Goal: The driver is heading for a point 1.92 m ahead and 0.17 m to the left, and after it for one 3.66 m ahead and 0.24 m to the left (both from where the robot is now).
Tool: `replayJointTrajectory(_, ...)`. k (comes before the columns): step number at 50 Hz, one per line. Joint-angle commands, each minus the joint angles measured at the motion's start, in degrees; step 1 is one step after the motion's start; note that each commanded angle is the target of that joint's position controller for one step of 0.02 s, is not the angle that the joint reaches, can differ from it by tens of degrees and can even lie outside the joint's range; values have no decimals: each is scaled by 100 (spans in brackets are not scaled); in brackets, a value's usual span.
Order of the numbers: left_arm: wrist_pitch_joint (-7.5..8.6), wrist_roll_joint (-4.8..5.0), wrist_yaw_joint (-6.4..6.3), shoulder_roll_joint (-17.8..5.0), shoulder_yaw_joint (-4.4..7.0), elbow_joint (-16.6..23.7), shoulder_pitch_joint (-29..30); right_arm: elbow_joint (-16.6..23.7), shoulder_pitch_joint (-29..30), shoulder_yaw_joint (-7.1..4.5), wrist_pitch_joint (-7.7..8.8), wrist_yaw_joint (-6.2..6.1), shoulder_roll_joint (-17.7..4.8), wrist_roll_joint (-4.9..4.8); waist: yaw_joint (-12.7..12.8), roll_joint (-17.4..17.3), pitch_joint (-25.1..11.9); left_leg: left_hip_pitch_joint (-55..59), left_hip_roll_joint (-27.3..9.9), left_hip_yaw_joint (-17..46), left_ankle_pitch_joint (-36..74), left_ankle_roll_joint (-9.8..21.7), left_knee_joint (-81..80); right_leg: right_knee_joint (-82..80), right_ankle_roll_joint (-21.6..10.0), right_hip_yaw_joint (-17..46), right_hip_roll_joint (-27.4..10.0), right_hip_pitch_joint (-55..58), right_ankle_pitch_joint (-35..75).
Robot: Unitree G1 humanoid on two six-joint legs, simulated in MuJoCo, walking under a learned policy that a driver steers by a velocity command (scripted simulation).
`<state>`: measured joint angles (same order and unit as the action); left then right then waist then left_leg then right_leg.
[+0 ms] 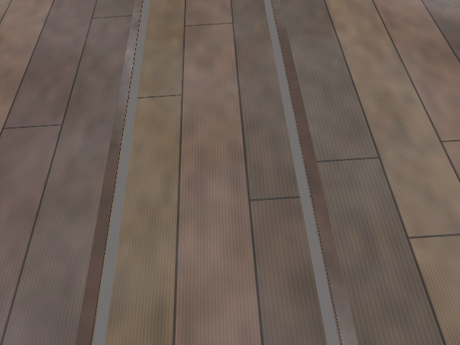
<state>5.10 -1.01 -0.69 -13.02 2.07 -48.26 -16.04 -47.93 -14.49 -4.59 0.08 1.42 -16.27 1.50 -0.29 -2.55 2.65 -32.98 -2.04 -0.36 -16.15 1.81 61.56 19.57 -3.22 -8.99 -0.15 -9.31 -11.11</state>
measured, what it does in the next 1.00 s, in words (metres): walks ahead: left foot, then right foot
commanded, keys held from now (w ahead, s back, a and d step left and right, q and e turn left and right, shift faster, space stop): q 0.46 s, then no key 0.08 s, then e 0.44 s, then w+e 0.02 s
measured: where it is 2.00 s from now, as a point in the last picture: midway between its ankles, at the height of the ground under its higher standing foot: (273, 332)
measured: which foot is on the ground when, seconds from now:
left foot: up 0.00-0.22, down 0.24-0.74, up 0.76-1.00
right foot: down 0.00-0.22, up 0.24-0.70, down 0.72-1.00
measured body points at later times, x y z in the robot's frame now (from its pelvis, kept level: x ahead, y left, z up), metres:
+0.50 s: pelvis +0.09 +0.03 -0.01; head +0.13 +0.06 +0.44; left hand +0.15 +0.31 -0.14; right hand +0.28 -0.21 -0.12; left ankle +0.15 +0.10 -0.75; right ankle +0.15 -0.13 -0.68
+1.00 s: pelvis +0.11 +0.00 -0.01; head +0.14 +0.00 +0.44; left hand +0.15 +0.29 -0.12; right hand +0.30 -0.24 -0.12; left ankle +0.06 +0.10 -0.72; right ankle +0.15 -0.10 -0.75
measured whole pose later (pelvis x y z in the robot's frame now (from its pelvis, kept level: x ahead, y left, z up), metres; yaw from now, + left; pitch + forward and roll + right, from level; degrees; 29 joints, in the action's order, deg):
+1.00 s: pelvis +0.11 +0.00 -0.01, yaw +9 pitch +1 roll +1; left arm -1.7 -0.6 -0.3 -16.0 3.9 -44.8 -13.9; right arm -42.4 -9.0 -2.6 -1.2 -2.0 -15.5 -0.1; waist 1.4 0.7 2.2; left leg -16.4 4.2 2.4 -25.2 0.2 37.9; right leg 27.0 -1.8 9.1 4.1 -15.6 -12.2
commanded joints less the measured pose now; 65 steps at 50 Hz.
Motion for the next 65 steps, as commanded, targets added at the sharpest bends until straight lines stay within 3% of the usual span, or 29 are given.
replayJointTrajectory(1, 41, 29, -62, -596, 127, 305, 140, 336, -213, 38, -67, 86, 52, 25, -185, 933, -216, -112, -118, -80, 614, -109, -512, -464, -585, 295, -1428, 190, 3867)
replayJointTrajectory(4, -34, 33, -80, -709, 161, 268, 110, 548, 262, 123, -69, 168, 135, 31, -49, 946, -226, 456, -37, -344, 1180, -35, -1664, -295, -537, -135, -1347, 80, 3689)
replayJointTrajectory(8, -151, 53, -86, -965, 273, 212, -35, 756, 429, 72, -66, 180, -90, 83, 39, 937, -337, 824, 137, -530, 644, 206, -2360, 399, -447, -153, -1596, 507, 3845)
replayJointTrajectory(10, -255, 70, -115, -1036, 313, 221, -12, 741, 102, 11, -4, 141, -203, 120, -90, 817, -538, 1262, 333, -567, 403, 406, -2851, 1378, -328, -206, -1572, 619, 3896)
replayJointTrajectory(11, -313, 67, -103, -1026, 313, 211, -81, 617, -359, -36, 82, 75, -294, 167, -330, 391, -832, 1928, 441, -485, 1144, 543, -3448, 2398, -100, -363, -1345, 435, 3398)
replayJointTrajectory(12, -342, 29, -83, -901, 274, 366, -389, 645, -732, -195, 162, -20, -939, 189, -403, -564, -1305, 3052, -733, 983, 3471, 867, -3526, 3963, 226, -454, -953, -631, 1138)
replayJointTrajectory(13, -447, 49, -46, -516, 182, 664, -621, 754, -692, -365, 84, -58, -1593, -11, -132, -1335, -1805, 3950, -2159, 3196, 5633, 2101, -3590, 5488, 500, 14, 244, -2210, -2981)
replayJointTrajectory(14, -556, -96, -58, -674, 187, 590, -319, 769, -832, -354, -9, -74, -1358, -253, -402, -321, -1974, 3772, -2011, 3005, 4477, 2180, -3855, 5721, 518, 950, -60, -2363, -2776)
replayJointTrajectory(16, -560, -16, -71, -662, 187, 670, 224, 819, -73, -165, -144, -155, -762, -155, -131, -1, -636, 2529, -1341, 2137, 2712, 1680, -4309, 5181, 489, 1052, -312, -2574, -1783)
replayJointTrajectory(17, -579, -80, -84, -729, 211, 691, 255, 861, 179, -113, -170, -183, -589, -165, 16, -127, -404, 2172, -1014, 1890, 2394, 1414, -4416, 4794, 492, 1068, -372, -2428, -1463)
replayJointTrajectory(19, -691, -144, -64, -698, 212, 597, -31, 919, 302, -90, -145, -162, -535, -110, 149, -179, -620, 1885, -735, 1619, 2501, 1256, -4427, 4647, 496, 1003, -224, -1976, -1187)
replayJointTrajectory(23, -774, -70, -63, -584, 183, 712, 154, 914, 150, -184, -106, -114, -784, -72, 65, -196, -738, 1914, -610, 1857, 1483, 1191, -4550, 3996, 554, 1098, -136, -2007, -1088)
replayJointTrajectory(27, -792, -45, -70, -594, 173, 773, 389, 913, 54, -158, -162, -120, -704, -22, -107, -436, -647, 1916, -595, 2110, 78, 1132, -4771, 3316, 539, 1108, -105, -1908, -1035)
replayJointTrajectory(32, -730, 29, -66, -468, 92, 626, 179, 806, 146, 3, -157, -130, -421, 62, -143, -468, -666, 1694, -669, 1964, -15, 1028, -4711, 2124, 293, 877, 11, -824, -1231)
replayJointTrajectory(35, -645, 16, -65, -417, 43, 489, -59, 629, 58, 79, -166, -235, -419, -17, 31, -122, -341, 1205, -562, 1789, -279, 601, -4433, 243, 24, 978, 87, 192, -384)
replayJointTrajectory(36, -573, -61, -76, -669, 61, 602, 53, 657, 5, 103, -149, -262, -358, -29, -70, 345, -270, 1156, -333, 1575, -195, 339, -3967, -269, -116, 1870, -522, 128, -516)
replayJointTrajectory(37, -521, -53, -55, -1169, 147, 743, 390, 751, -17, 123, -122, -266, -253, -108, -324, 1111, -166, 1067, 418, 735, -198, 85, -3444, -612, -483, 3095, -1419, -300, -39)
replayJointTrajectory(38, -493, -20, 14, -1026, 136, 692, 517, 724, 244, 114, -123, -278, -337, -53, -235, 1199, 22, 1576, 491, 429, -216, 3, -3284, -658, -690, 3287, -1612, -1005, 271)
replayJointTrajectory(41, -487, 46, 41, -1106, 217, 677, 508, 716, 364, 83, -86, -258, -356, -58, -145, 1352, -75, 1683, 616, 235, -8, -36, -2993, -279, -485, 2864, -1021, -685, 726)
replayJointTrajectory(43, -517, 66, 25, -1181, 290, 645, 247, 749, 394, 81, -73, -273, -332, -74, 2, 1297, -251, 1335, 673, 161, -382, -87, -2709, 58, -627, 2955, -986, -107, 1830)
replayJointTrajectory(49, -666, 40, 13, -1266, 458, 570, -22, 974, 573, 130, -47, -370, -265, -190, 202, 1063, -638, 798, 616, 308, -1041, -196, -2276, 387, -894, 3512, -1044, 809, 3101)
replayJointTrajectory(52, -798, 72, 85, -1252, 521, 704, 522, 875, 30, 174, 13, -330, -200, -105, -223, 938, -726, 2304, 723, 170, -583, -43, -3742, 256, -592, 3410, -435, -371, -269)
replayJointTrajectory(53, -803, 82, 93, -1081, 493, 835, 779, 779, -281, 126, 34, -370, -386, -56, -427, 616, -570, 3300, 347, 557, -540, 98, -4412, 499, -290, 3161, -39, -1497, -1607)
replayJointTrajectory(54, -759, 73, 98, -599, 381, 966, 677, 757, -675, 18, 45, -430, -955, 3, -479, -615, -601, 4104, -1130, 2091, -1933, 387, -5076, 1930, 33, 2245, 592, -2593, -2548)
replayJointTrajectory(55, -708, -48, 76, -711, 366, 1065, 820, 805, -433, -131, 37, -412, -1556, 120, -454, -1140, -46, 3416, -2058, 3546, -2737, 878, -5660, 2865, 103, 1616, 904, -3473, -2116)
replayJointTrajectory(56, -662, -162, 114, -1109, 444, 1082, 993, 792, -265, -67, 65, -399, -1198, 137, -260, -417, 306, 2942, -2012, 3280, -2664, 1022, -5544, 3390, 57, 1864, 313, -3354, -1564)
replayJointTrajectory(58, -621, -114, 280, -1085, 465, 817, 575, 855, 151, 76, 169, -350, -714, 23, 57, -304, 348, 2915, -1350, 2172, -1750, 766, -5553, 3783, 190, 1674, 226, -3149, -862)
replayJointTrajectory(60, -618, -139, 412, -987, 430, 752, 523, 800, 2, 90, 283, -337, -674, -1, -13, -412, 230, 3085, -1087, 1437, -854, 717, -5556, 4164, 290, 1443, 128, -3191, -487)
replayJointTrajectory(65, -620, -115, 540, -818, 336, 1013, 1202, 454, -782, 33, 417, -219, -717, 2, -357, -276, 321, 3654, -1186, 720, 274, 757, -5488, 3854, 399, 1305, -26, -3768, -44)
Keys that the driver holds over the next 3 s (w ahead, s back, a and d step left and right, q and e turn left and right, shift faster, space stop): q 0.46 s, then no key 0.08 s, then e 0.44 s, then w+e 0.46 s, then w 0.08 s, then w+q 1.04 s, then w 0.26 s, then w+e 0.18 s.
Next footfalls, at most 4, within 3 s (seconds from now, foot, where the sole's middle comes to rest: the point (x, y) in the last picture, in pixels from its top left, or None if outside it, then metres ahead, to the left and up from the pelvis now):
0.24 left None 0.19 0.11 -0.78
0.72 right None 0.19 -0.09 -0.78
1.06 left None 0.11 0.11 -0.78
1.54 right None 0.39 -0.14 -0.78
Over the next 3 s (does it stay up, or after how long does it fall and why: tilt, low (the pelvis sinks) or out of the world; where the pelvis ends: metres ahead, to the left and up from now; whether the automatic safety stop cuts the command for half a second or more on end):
stays up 1.04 0.00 0.00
